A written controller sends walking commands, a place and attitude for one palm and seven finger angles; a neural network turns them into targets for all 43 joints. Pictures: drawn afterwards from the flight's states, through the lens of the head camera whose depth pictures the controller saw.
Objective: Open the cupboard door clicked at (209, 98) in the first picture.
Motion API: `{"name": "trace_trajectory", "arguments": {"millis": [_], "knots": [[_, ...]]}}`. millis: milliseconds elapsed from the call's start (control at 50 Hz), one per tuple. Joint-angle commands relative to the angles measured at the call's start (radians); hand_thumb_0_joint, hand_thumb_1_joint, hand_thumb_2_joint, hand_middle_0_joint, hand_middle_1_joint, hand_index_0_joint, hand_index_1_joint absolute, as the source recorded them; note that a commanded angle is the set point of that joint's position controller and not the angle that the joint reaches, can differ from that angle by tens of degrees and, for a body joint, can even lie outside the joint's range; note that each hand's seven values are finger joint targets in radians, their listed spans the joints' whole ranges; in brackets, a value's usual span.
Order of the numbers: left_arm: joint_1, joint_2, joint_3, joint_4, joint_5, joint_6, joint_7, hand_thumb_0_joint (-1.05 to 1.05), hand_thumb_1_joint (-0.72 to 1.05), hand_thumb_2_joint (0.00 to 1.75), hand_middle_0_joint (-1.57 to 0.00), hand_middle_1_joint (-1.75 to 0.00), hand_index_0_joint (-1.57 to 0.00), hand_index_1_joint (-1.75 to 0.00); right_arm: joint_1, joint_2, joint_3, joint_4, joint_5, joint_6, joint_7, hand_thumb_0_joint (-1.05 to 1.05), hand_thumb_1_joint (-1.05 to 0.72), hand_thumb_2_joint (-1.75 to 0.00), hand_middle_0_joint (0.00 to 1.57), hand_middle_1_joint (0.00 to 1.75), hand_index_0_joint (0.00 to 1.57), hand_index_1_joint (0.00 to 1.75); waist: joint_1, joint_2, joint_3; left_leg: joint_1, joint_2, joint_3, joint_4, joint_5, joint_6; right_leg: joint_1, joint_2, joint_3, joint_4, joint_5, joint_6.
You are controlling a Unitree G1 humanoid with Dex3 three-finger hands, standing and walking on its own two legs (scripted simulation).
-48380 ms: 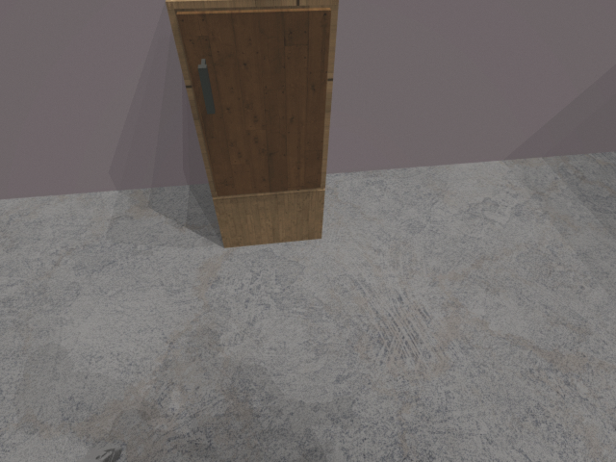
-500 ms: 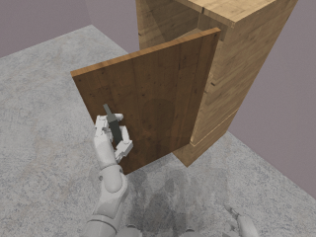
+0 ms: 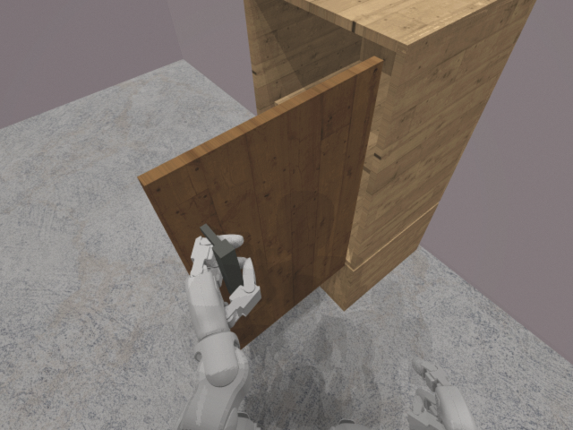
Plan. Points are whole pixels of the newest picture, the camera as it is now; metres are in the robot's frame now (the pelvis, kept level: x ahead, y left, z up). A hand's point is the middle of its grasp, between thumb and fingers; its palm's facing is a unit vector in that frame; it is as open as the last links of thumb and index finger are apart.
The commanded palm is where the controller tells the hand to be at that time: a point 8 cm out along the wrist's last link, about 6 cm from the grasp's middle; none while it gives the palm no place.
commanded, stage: open thumb and fingers to let go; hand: left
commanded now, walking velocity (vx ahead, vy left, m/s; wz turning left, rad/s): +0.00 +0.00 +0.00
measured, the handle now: (223, 263) +0.34 +0.11 +0.04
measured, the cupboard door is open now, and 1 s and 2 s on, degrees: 91 93 92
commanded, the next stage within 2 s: slide the hand sideways off the handle in 0.66 s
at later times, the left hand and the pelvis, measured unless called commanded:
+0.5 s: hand (243, 283) +0.31 +0.07 +0.05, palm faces +0.33 -0.95 +0.00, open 14.1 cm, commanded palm +0.26 +0.12 +0.05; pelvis +0.00 +0.01 +0.00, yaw +0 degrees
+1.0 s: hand (242, 316) +0.26 +0.07 +0.05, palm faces -0.19 -0.98 +0.02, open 16.2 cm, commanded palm +0.25 +0.12 +0.05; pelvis -0.01 +0.04 -0.01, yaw -1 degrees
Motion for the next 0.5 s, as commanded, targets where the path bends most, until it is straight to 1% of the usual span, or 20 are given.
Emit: {"name": "trace_trajectory", "arguments": {"millis": [0,20,40,80,100,120,140,160,200,220,240,260,280,300,340,360,380,400,440,480], "knots": [[-0.157,-0.077,-0.026,-0.225,0.022,-0.072,-0.01,0.0,0.27,0.63,-0.35,-1.28,-0.35,-1.28,-0.047,-0.076,-0.029,-0.147,0.005,-0.053,0.0,0.0,-0.9,-0.9,0.2,0.3,0.2,0.3,-0.019,-0.14,-0.246,0.07,-0.036,0.026,-0.058,0.177,0.049,0.23,-0.058,0.14,-0.231,0.409,0.076],[-0.141,-0.077,-0.026,-0.224,0.018,-0.072,-0.016,0.0,0.2,0.6,-0.35,-1.27,-0.35,-1.27,-0.047,-0.076,-0.029,-0.15,0.006,-0.053,0.002,0.0,-0.9,-0.9,0.2,0.3,0.2,0.3,-0.017,-0.147,-0.242,0.064,-0.035,0.028,-0.059,0.171,0.049,0.232,-0.061,0.14,-0.232,0.405,0.078],[-0.156,-0.064,-0.017,-0.222,0.016,-0.073,-0.018,0.0,0.13,0.57,-0.35,-1.27,-0.35,-1.27,-0.048,-0.08,-0.029,-0.148,0.008,-0.051,0.0,0.0,-0.9,-0.9,0.2,0.3,0.2,0.3,-0.019,-0.152,-0.235,0.064,-0.035,0.028,-0.06,0.164,0.049,0.225,-0.06,0.139,-0.235,0.386,0.077],[-0.198,-0.064,-0.022,-0.233,0.015,-0.078,-0.019,0.0,-0.01,0.51,-0.33,-1.25,-0.33,-1.25,-0.052,-0.08,-0.029,-0.148,0.009,-0.051,-0.002,0.0,-0.9,-0.9,0.2,0.3,0.2,0.3,-0.029,-0.144,-0.223,0.061,-0.035,0.028,-0.053,0.149,0.051,0.209,-0.065,0.153,-0.246,0.357,0.081],[-0.201,-0.056,-0.014,-0.238,0.015,-0.081,-0.019,0.0,-0.08,0.48,-0.33,-1.24,-0.33,-1.24,-0.049,-0.08,-0.03,-0.147,0.009,-0.051,-0.003,0.0,-0.9,-0.9,0.2,0.3,0.2,0.3,-0.022,-0.149,-0.231,0.059,-0.036,0.025,-0.054,0.154,0.051,0.218,-0.064,0.152,-0.244,0.357,0.077],[-0.185,-0.056,-0.015,-0.235,0.016,-0.084,-0.019,0.0,-0.15,0.45,-0.32,-1.24,-0.32,-1.24,-0.053,-0.08,-0.031,-0.148,0.01,-0.05,-0.003,0.0,-0.9,-0.9,0.2,0.3,0.2,0.3,-0.019,-0.13,-0.238,0.061,-0.035,0.028,-0.055,0.151,0.05,0.215,-0.063,0.152,-0.24,0.345,0.075],[-0.194,-0.058,-0.019,-0.228,0.018,-0.085,-0.017,0.0,-0.22,0.42,-0.32,-1.23,-0.32,-1.23,-0.054,-0.08,-0.031,-0.147,0.009,-0.05,-0.004,0.0,-0.9,-0.9,0.2,0.3,0.2,0.3,-0.026,-0.136,-0.23,0.063,-0.035,0.028,-0.051,0.147,0.051,0.201,-0.063,0.149,-0.241,0.338,0.075],[-0.191,-0.072,-0.028,-0.231,0.018,-0.085,-0.018,0.0,-0.29,0.39,-0.32,-1.22,-0.32,-1.22,-0.05,-0.079,-0.031,-0.148,0.008,-0.052,-0.002,0.0,-0.9,-0.9,0.2,0.3,0.2,0.3,-0.023,-0.129,-0.238,0.067,-0.035,0.027,-0.053,0.152,0.051,0.202,-0.06,0.141,-0.234,0.343,0.075],[-0.162,-0.057,-0.015,-0.222,0.016,-0.083,-0.02,0.0,-0.43,0.33,-0.3,-1.21,-0.3,-1.21,-0.05,-0.082,-0.032,-0.153,0.009,-0.051,-0.003,0.0,-0.9,-0.9,0.2,0.3,0.2,0.3,-0.015,-0.14,-0.24,0.066,-0.035,0.028,-0.057,0.16,0.052,0.209,-0.055,0.131,-0.229,0.351,0.07],[-0.173,-0.062,-0.017,-0.217,0.011,-0.081,-0.021,0.0,-0.5,0.3,-0.3,-1.2,-0.3,-1.2,-0.052,-0.081,-0.03,-0.152,0.009,-0.049,-0.004,0.0,-0.9,-0.9,0.2,0.3,0.2,0.3,-0.017,-0.14,-0.235,0.06,-0.036,0.028,-0.056,0.153,0.051,0.205,-0.058,0.136,-0.23,0.341,0.073],[-0.203,-0.051,-0.007,-0.221,0.007,-0.083,-0.019,0.0,-0.5,0.3,-0.3,-1.2,-0.3,-1.2,-0.051,-0.083,-0.03,-0.149,0.01,-0.048,-0.005,0.0,-0.9,-0.9,0.2,0.3,0.2,0.3,-0.021,-0.143,-0.229,0.059,-0.035,0.028,-0.056,0.146,0.052,0.199,-0.059,0.137,-0.235,0.325,0.074],[-0.206,-0.049,-0.003,-0.221,0.007,-0.083,-0.018,0.0,-0.5,0.3,-0.3,-1.2,-0.3,-1.2,-0.052,-0.083,-0.03,-0.149,0.009,-0.048,-0.006,0.0,-0.9,-0.9,0.2,0.3,0.2,0.3,-0.018,-0.139,-0.23,0.059,-0.036,0.029,-0.056,0.143,0.052,0.199,-0.058,0.139,-0.237,0.316,0.073],[-0.204,-0.041,0.004,-0.219,0.01,-0.085,-0.016,0.0,-0.5,0.3,-0.29,-1.15,-0.29,-1.15,-0.054,-0.083,-0.032,-0.149,0.01,-0.046,-0.007,0.0,-0.9,-0.9,0.2,0.3,0.2,0.3,-0.015,-0.139,-0.234,0.063,-0.034,0.03,-0.058,0.141,0.052,0.193,-0.055,0.134,-0.235,0.294,0.07],[-0.217,-0.051,-0.009,-0.212,0.016,-0.083,-0.014,0.0,-0.5,0.3,-0.28,-1.1,-0.28,-1.1,-0.052,-0.084,-0.031,-0.15,0.01,-0.046,-0.008,0.0,-0.9,-0.9,0.2,0.3,0.2,0.3,-0.018,-0.141,-0.225,0.066,-0.034,0.028,-0.061,0.143,0.054,0.185,-0.049,0.126,-0.234,0.284,0.065],[-0.226,-0.068,-0.019,-0.202,0.012,-0.082,-0.011,0.0,-0.5,0.3,-0.27,-1.0,-0.27,-1.0,-0.057,-0.083,-0.03,-0.149,0.01,-0.048,-0.005,0.0,-0.9,-0.9,0.2,0.3,0.2,0.3,-0.02,-0.119,-0.216,0.074,-0.033,0.031,-0.063,0.135,0.055,0.16,-0.043,0.112,-0.229,0.258,0.062],[-0.242,-0.062,-0.014,-0.207,0.013,-0.085,-0.007,0.0,-0.5,0.3,-0.26,-0.95,-0.26,-0.95,-0.051,-0.086,-0.031,-0.146,0.009,-0.047,-0.006,0.0,-0.9,-0.9,0.2,0.3,0.2,0.3,-0.021,-0.132,-0.231,0.081,-0.032,0.029,-0.063,0.147,0.056,0.163,-0.04,0.105,-0.22,0.271,0.06],[-0.219,-0.063,-0.009,-0.193,0.012,-0.081,-0.006,0.0,-0.5,0.3,-0.25,-0.9,-0.25,-0.9,-0.053,-0.085,-0.032,-0.15,0.009,-0.047,-0.006,0.0,-0.9,-0.9,0.2,0.3,0.2,0.3,-0.014,-0.131,-0.234,0.078,-0.033,0.031,-0.063,0.15,0.055,0.169,-0.039,0.106,-0.22,0.28,0.061],[-0.221,-0.05,0.0,-0.19,0.013,-0.078,-0.006,0.0,-0.5,0.3,-0.24,-0.85,-0.24,-0.85,-0.052,-0.087,-0.031,-0.15,0.009,-0.045,-0.006,0.0,-0.9,-0.9,0.2,0.3,0.2,0.3,-0.012,-0.13,-0.236,0.075,-0.033,0.029,-0.063,0.155,0.055,0.174,-0.038,0.107,-0.219,0.283,0.059],[-0.25,-0.072,-0.017,-0.19,0.019,-0.075,-0.001,0.0,-0.5,0.3,-0.22,-0.75,-0.22,-0.75,-0.049,-0.086,-0.031,-0.146,0.01,-0.042,-0.004,0.0,-0.9,-0.9,0.2,0.3,0.2,0.3,-0.018,-0.113,-0.236,0.093,-0.03,0.032,-0.069,0.165,0.056,0.157,-0.031,0.088,-0.207,0.28,0.054],[-0.22,-0.078,-0.016,-0.18,0.018,-0.069,0.001,0.0,-0.5,0.3,-0.21,-0.65,-0.21,-0.65,-0.049,-0.085,-0.032,-0.151,0.008,-0.042,-0.003,0.0,-0.9,-0.9,0.2,0.3,0.2,0.3,-0.009,-0.106,-0.244,0.098,-0.029,0.034,-0.071,0.175,0.055,0.159,-0.026,0.079,-0.201,0.289,0.051]]}}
